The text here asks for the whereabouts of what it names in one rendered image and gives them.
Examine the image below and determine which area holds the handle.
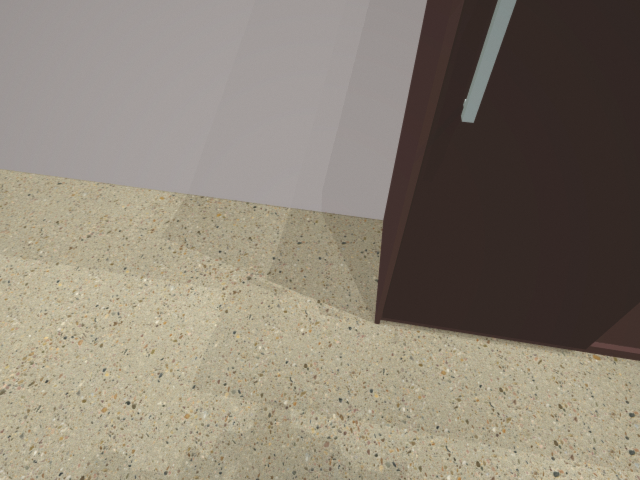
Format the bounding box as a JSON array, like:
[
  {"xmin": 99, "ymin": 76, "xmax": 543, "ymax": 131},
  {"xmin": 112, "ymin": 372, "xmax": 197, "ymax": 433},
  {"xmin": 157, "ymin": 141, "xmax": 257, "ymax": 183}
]
[{"xmin": 461, "ymin": 0, "xmax": 517, "ymax": 123}]

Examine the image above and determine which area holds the wardrobe door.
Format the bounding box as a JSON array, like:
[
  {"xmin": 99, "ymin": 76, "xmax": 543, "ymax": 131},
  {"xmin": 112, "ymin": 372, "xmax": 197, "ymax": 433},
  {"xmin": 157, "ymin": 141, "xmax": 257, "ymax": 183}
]
[
  {"xmin": 382, "ymin": 0, "xmax": 640, "ymax": 350},
  {"xmin": 596, "ymin": 303, "xmax": 640, "ymax": 348}
]

